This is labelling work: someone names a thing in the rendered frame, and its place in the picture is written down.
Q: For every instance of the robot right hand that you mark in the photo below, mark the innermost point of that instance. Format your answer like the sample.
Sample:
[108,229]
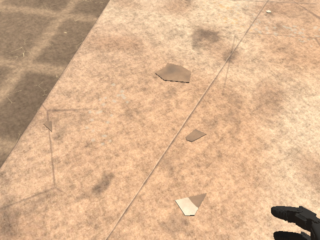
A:
[302,217]

